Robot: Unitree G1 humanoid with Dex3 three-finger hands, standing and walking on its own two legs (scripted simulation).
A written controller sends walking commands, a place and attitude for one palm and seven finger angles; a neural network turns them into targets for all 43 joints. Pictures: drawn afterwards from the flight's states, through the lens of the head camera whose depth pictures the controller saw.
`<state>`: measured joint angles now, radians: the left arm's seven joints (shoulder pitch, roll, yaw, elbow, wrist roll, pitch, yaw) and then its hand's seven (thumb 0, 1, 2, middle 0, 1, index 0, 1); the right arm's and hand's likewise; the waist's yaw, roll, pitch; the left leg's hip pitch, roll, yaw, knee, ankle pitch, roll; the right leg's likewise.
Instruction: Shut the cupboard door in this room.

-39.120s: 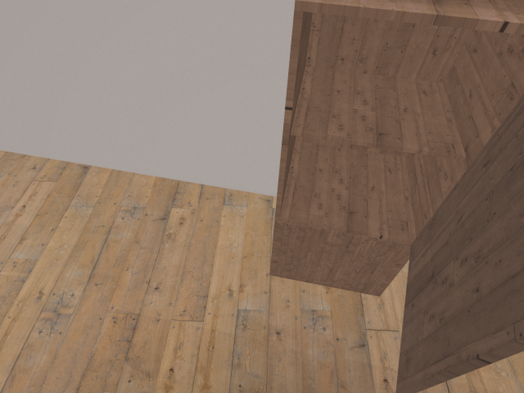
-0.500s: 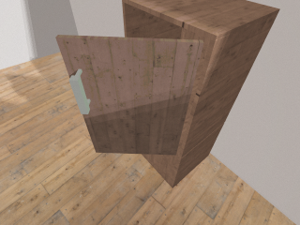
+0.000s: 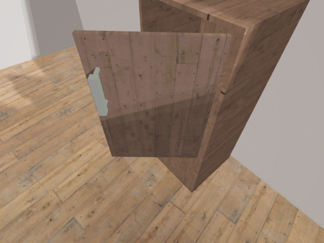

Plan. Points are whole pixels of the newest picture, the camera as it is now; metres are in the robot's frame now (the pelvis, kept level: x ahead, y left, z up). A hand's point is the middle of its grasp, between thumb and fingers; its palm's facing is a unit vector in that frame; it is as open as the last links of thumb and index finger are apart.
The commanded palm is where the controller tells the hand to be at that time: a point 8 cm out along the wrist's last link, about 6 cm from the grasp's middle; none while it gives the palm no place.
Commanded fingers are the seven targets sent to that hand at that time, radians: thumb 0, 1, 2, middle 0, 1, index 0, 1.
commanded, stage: come to a stop and stand still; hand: left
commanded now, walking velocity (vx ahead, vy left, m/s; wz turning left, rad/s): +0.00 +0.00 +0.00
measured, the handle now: (100, 92) +0.52 +0.23 +0.08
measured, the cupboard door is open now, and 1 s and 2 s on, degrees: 49 49 49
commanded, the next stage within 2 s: look again from close up in 0.46 s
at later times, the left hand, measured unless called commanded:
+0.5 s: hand out of the picture +0.02 +0.17 -0.17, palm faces +0.01 -0.98 -0.19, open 7.4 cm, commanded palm none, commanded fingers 0.00 0.90 0.90 -0.20 -0.30 -0.20 -0.30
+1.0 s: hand out of the picture +0.02 +0.17 -0.17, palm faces +0.00 -0.98 -0.18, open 7.4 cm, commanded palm none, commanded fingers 0.00 0.90 0.90 -0.20 -0.30 -0.20 -0.30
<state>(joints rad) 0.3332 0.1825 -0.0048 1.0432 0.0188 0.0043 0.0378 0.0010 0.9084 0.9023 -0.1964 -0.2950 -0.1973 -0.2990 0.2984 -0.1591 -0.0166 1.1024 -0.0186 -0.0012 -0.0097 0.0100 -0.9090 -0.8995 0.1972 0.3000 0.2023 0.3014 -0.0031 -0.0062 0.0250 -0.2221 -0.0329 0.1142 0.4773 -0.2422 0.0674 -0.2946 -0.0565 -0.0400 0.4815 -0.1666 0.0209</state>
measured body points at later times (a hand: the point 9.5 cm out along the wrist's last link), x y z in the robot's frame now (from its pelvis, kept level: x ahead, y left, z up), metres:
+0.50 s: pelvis +0.01 +0.00 +0.00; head +0.02 +0.01 +0.45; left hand +0.02 +0.22 -0.16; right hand +0.02 -0.22 -0.16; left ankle +0.01 +0.07 -0.74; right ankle +0.06 -0.14 -0.74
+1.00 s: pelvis +0.02 +0.00 +0.00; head +0.03 +0.00 +0.45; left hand +0.02 +0.22 -0.16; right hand +0.00 -0.21 -0.16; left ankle +0.01 +0.07 -0.74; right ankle +0.06 -0.14 -0.74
